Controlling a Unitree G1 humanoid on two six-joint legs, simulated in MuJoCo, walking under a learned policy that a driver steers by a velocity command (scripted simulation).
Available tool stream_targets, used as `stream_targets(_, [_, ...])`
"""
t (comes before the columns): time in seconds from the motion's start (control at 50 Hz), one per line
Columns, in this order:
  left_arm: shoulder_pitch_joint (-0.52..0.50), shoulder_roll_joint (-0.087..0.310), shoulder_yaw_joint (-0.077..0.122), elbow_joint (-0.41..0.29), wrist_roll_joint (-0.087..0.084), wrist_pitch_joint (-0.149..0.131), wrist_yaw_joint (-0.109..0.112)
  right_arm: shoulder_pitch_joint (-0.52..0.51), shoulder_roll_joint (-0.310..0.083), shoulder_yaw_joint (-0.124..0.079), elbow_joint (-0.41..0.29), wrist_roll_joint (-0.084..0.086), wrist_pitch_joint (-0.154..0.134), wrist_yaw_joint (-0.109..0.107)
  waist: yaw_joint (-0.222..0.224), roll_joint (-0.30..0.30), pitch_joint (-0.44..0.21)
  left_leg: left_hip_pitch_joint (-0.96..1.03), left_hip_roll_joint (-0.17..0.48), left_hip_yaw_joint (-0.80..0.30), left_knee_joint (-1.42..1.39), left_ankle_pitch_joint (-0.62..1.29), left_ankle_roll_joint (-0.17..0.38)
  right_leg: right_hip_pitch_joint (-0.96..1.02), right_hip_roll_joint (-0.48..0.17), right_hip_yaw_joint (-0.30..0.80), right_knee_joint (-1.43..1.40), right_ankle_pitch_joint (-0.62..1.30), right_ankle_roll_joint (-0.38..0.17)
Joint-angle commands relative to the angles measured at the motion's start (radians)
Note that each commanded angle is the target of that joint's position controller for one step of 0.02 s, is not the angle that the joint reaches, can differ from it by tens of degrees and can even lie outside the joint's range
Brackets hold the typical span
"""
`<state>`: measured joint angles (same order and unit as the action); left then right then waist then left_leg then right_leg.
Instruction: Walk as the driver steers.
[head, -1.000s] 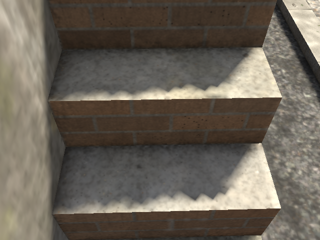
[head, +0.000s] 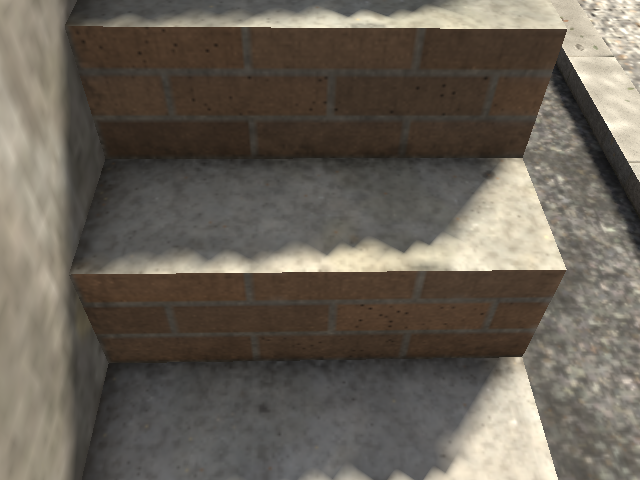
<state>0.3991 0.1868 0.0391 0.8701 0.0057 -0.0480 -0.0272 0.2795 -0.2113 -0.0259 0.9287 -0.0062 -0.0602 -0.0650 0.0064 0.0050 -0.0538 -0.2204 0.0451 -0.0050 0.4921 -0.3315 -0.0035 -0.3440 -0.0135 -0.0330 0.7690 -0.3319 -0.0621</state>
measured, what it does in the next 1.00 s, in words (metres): climbs: right foot 0.04 m higher, then left foot 0.17 m higher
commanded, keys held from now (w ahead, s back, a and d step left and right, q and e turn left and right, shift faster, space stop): w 1.00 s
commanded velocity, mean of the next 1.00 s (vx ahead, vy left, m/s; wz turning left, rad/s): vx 0.49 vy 0.00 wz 0.00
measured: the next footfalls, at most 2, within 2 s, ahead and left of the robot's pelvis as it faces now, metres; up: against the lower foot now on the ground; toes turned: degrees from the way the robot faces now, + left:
right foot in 0.26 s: -0.01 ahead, -0.14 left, +0.04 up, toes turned -10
left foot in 0.66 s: +0.22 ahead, +0.02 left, +0.22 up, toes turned +25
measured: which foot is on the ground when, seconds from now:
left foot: down 0.00-0.24, up 0.26-0.64, down 0.66-0.94, up 0.96-1.00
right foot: up 0.00-0.24, down 0.26-0.58, up 0.60-0.92, down 0.94-1.00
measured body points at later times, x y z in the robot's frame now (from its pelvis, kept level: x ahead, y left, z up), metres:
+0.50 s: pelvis +0.12 -0.07 +0.07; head +0.18 -0.08 +0.52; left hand +0.05 +0.19 -0.05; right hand +0.46 -0.28 +0.05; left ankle +0.06 +0.07 -0.27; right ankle -0.02 -0.15 -0.67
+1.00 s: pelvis +0.15 -0.11 +0.20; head +0.16 -0.16 +0.64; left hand +0.01 +0.06 +0.07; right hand +0.34 -0.34 +0.05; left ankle +0.13 +0.00 -0.47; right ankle +0.19 -0.22 -0.52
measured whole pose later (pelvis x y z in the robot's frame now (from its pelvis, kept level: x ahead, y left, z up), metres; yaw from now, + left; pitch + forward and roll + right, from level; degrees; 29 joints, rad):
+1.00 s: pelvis +0.15 -0.11 +0.20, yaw +5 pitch +0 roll +4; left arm 0.60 0.04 0.05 0.96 0.03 -0.04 -0.01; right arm 0.12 -0.29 -0.08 0.91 0.01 0.01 -0.02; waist 0.17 0.07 0.01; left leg -0.46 0.04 0.18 1.05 -0.41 0.03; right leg -0.39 -0.03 0.08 0.74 -0.37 -0.07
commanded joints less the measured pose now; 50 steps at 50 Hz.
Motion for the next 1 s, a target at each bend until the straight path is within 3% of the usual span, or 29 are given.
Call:
stream_targets(0.02, [-0.147, 0.059, 0.018, -0.125, 0.017, -0.035, -0.022, 0.240, -0.207, -0.056, 0.043, -0.024, -0.001, -0.007, -0.110, 0.222, 0.075, 0.331, 0.308, -0.385, -0.259, 0.395, 0.339, -0.544, 0.052, -0.018, 0.714, -0.149, -0.015])
stream_targets(0.1, [-0.307, 0.021, -0.007, -0.263, 0.044, -0.050, -0.009, 0.099, -0.158, -0.065, -0.022, -0.065, -0.057, -0.010, -0.029, 0.170, 0.083, 0.347, 0.293, -0.218, -0.160, 0.638, 0.270, -0.843, -0.002, 0.152, 1.038, -0.272, -0.058])
stream_targets(0.16, [-0.333, -0.005, -0.047, -0.340, 0.077, -0.010, 0.004, 0.024, -0.193, -0.070, -0.025, -0.024, -0.053, -0.017, 0.034, 0.120, 0.059, 0.281, 0.278, -0.121, -0.167, 0.685, 0.218, -0.795, -0.074, 0.199, 0.789, -0.469, -0.093])
stream_targets(0.18, [-0.316, 0.011, -0.049, -0.313, 0.064, -0.029, -0.012, -0.065, -0.177, -0.061, -0.048, -0.042, -0.043, -0.014, 0.080, -0.025, 0.003, 0.265, 0.192, -0.008, -0.070, 0.974, 0.194, -0.565, -0.050, 0.095, 0.459, -0.327, -0.102])
stream_targets(0.22, [-0.212, 0.019, -0.047, -0.280, -0.006, -0.078, -0.037, -0.176, -0.253, -0.074, -0.134, 0.011, -0.023, -0.021, 0.158, -0.018, -0.180, 0.369, 0.137, -0.034, 0.238, 1.467, 0.190, -0.103, -0.029, 0.125, -0.495, 0.324, -0.094])
stream_targets(0.24, [-0.114, 0.025, -0.040, -0.208, -0.005, -0.073, -0.037, -0.117, -0.269, -0.083, -0.148, 0.037, -0.009, -0.015, 0.170, -0.082, -0.207, 0.392, 0.100, -0.039, 0.426, 1.265, 0.144, 0.146, 0.008, 0.041, -0.890, 0.665, -0.077])
stream_targets(0.26, [-0.126, 0.079, -0.034, -0.144, 0.042, -0.066, -0.028, 0.086, -0.156, -0.063, -0.084, 0.088, -0.011, 0.047, 0.034, -0.341, -0.165, -0.212, -0.036, 0.043, 0.670, 0.683, -0.010, 0.643, -0.007, -0.020, -0.655, 0.662, -0.133])
stream_targets(0.3, [-0.147, 0.115, -0.020, -0.102, 0.090, -0.050, -0.012, -0.026, -0.194, -0.087, -0.088, 0.106, -0.013, 0.025, 0.103, -0.372, -0.006, -0.666, -0.115, 0.038, 1.472, 0.023, -0.013, 0.683, -0.167, 0.015, -0.668, 0.999, -0.175])
stream_targets(0.36, [0.145, 0.200, 0.019, 0.017, 0.099, -0.055, 0.030, -0.363, -0.137, -0.046, -0.283, 0.079, -0.045, 0.008, 0.155, -0.060, -0.019, -1.126, -0.196, -0.040, 1.734, -0.223, 0.070, 1.030, -0.261, 0.036, -0.453, 1.526, -0.112])
stream_targets(0.4, [0.237, 0.215, 0.040, 0.057, 0.130, -0.061, 0.037, -0.458, -0.070, -0.016, -0.376, 0.091, -0.055, 0.010, 0.182, -0.120, -0.151, -1.396, -0.225, -0.093, 2.108, -0.417, 0.082, 1.186, -0.350, 0.088, -0.307, 1.634, -0.162])
stream_targets(0.42, [0.489, 0.137, 0.022, 0.128, 0.132, -0.075, 0.046, -0.750, -0.073, 0.008, -0.454, 0.035, -0.068, 0.015, 0.357, -0.159, -0.158, -1.568, -0.265, -0.020, 2.077, -0.546, 0.085, 1.377, -0.302, 0.151, -0.229, 1.968, -0.130])
stream_targets(0.44, [0.580, 0.152, 0.029, 0.188, 0.151, -0.103, 0.063, -0.933, -0.058, 0.026, -0.525, 0.026, -0.074, 0.018, 0.408, -0.178, -0.131, -1.692, -0.290, -0.054, 2.035, -0.702, 0.085, 1.444, -0.330, 0.193, -0.174, 2.184, -0.126])
stream_targets(0.46, [0.532, 0.143, 0.026, 0.185, 0.153, -0.129, 0.073, -0.875, -0.033, 0.034, -0.505, 0.024, -0.051, 0.020, 0.353, -0.101, -0.176, -1.646, -0.251, -0.127, 1.936, -0.678, 0.086, 1.393, -0.348, 0.251, -0.176, 1.997, -0.120])
stream_targets(0.5, [0.265, 0.118, 0.004, 0.141, 0.065, -0.179, 0.046, -0.636, 0.003, 0.058, -0.445, -0.018, 0.019, 0.060, 0.121, 0.054, -0.145, -1.105, -0.183, 0.049, 1.607, -0.368, 0.047, 0.739, -0.289, 0.229, -0.458, 1.362, -0.047])
stream_targets(0.54, [0.013, 0.082, -0.033, 0.105, -0.036, -0.218, 0.009, -0.536, -0.012, 0.089, -0.460, -0.065, 0.056, 0.076, 0.015, 0.030, -0.003, -0.302, -0.186, 0.271, 0.999, -0.166, 0.035, -0.003, -0.108, 0.082, -0.721, 1.584, 0.040])
stream_targets(0.58, [0.022, 0.254, 0.015, 0.183, -0.022, -0.236, 0.014, -0.387, -0.060, 0.061, -0.467, -0.065, 0.115, 0.046, -0.074, -0.261, -0.004, 0.078, -0.206, 0.228, 0.820, -0.110, 0.016, -0.079, -0.154, 0.187, -0.719, 2.225, 0.068])
stream_targets(0.6, [0.164, 0.203, 0.017, 0.198, -0.045, -0.237, 0.008, -0.339, -0.107, 0.030, -0.454, -0.096, 0.096, 0.020, -0.037, -0.201, -0.052, 0.365, -0.135, 0.086, 0.670, -0.079, 0.072, -0.258, -0.074, 0.214, -0.458, 2.250, 0.172])
stream_targets(0.62, [0.305, 0.165, 0.017, 0.222, -0.052, -0.206, 0.013, -0.284, -0.145, -0.011, -0.423, -0.090, 0.100, 0.023, -0.053, -0.056, -0.207, 0.455, -0.040, -0.088, 0.406, -0.031, 0.224, -0.293, 0.046, 0.211, -0.024, 1.788, 0.288])
stream_targets(0.64, [0.484, 0.135, 0.040, 0.251, -0.034, -0.178, 0.014, -0.400, -0.131, -0.046, -0.378, -0.064, 0.090, 0.043, 0.002, 0.392, -0.282, 0.371, 0.259, -0.408, 0.213, 0.234, 0.443, -0.428, 0.132, 0.381, 0.669, 0.235, 0.309])
stream_targets(0.66, [0.411, 0.216, 0.080, 0.183, -0.035, -0.143, 0.029, -0.313, -0.142, -0.077, -0.308, -0.062, 0.073, 0.041, -0.029, 0.191, -0.382, 0.346, 0.385, -0.470, 0.191, 0.223, 0.486, -0.512, 0.102, 0.395, 1.225, -0.104, 0.281])
stream_targets(0.68, [0.195, 0.202, 0.074, 0.069, -0.018, -0.141, 0.009, -0.281, -0.144, -0.057, -0.198, -0.049, 0.066, 0.026, 0.019, -0.008, -0.256, 0.195, 0.220, -0.208, 0.269, 0.049, 0.313, -0.517, 0.067, 0.333, 1.085, 0.023, 0.137])
stream_targets(0.72, [0.268, 0.049, 0.033, 0.077, -0.007, -0.135, -0.010, -0.372, -0.136, -0.044, -0.127, -0.114, 0.016, 0.027, 0.170, -0.152, 0.015, 0.164, 0.302, -0.001, 0.062, 0.347, 0.178, -0.645, 0.054, 0.320, 0.954, -0.011, 0.044])
stream_targets(0.74, [0.312, 0.031, 0.024, 0.070, 0.010, -0.078, 0.002, -0.334, -0.156, -0.059, -0.125, -0.060, 0.006, 0.026, 0.170, -0.181, -0.037, 0.085, 0.336, -0.009, 0.023, 0.001, 0.172, -0.550, -0.027, 0.221, 0.872, -0.063, 0.025])
stream_targets(0.84, [0.234, 0.029, 0.051, -0.018, -0.009, 0.061, 0.044, -0.494, -0.185, -0.075, -0.130, -0.002, -0.012, -0.007, 0.253, 0.122, 0.107, -0.440, 0.321, 0.180, -0.332, -0.564, 0.114, -0.068, -0.032, 0.046, 0.332, -0.116, -0.096])
stream_targets(0.92, [0.385, 0.038, 0.066, 0.097, 0.023, 0.010, 0.025, -0.247, -0.128, -0.062, -0.064, 0.009, 0.034, 0.010, 0.193, -0.126, 0.080, -0.027, 0.109, 0.279, 0.087, -0.380, 0.125, 0.014, 0.007, -0.016, -0.289, -0.088, -0.145])
stream_targets(0.94, [0.496, 0.051, 0.068, 0.162, 0.050, -0.008, 0.011, -0.187, -0.089, -0.052, -0.057, 0.023, 0.055, 0.026, 0.180, -0.250, 0.045, -0.100, 0.063, 0.271, 0.358, -0.330, 0.134, 0.143, -0.025, 0.064, -0.322, -0.125, -0.123])
stream_targets(0.96, [0.463, 0.089, 0.075, 0.127, 0.052, -0.010, 0.007, -0.211, -0.029, -0.028, -0.095, 0.044, 0.071, 0.045, 0.157, -0.311, 0.042, -0.281, -0.014, 0.213, 0.560, -0.171, 0.080, 0.122, -0.183, 0.492, -0.435, -0.434, -0.171])
stream_targets(0.98, [0.296, 0.128, 0.084, 0.057, 0.021, -0.005, 0.020, -0.218, -0.018, -0.032, -0.122, 0.011, 0.064, 0.058, 0.101, -0.367, 0.065, -0.309, -0.104, 0.029, 0.821, 0.001, 0.012, -0.036, -0.258, 0.925, -0.718, -0.766, -0.185])
stream_targets(1.0, [0.118, 0.155, 0.075, 0.003, 0.012, -0.010, 0.026, -0.250, -0.033, -0.035, -0.149, 0.013, 0.044, 0.072, 0.040, -0.334, 0.126, -0.370, -0.138, -0.021, 1.153, 0.108, -0.037, -0.104, -0.297, 0.865, -0.744, -0.593, -0.153])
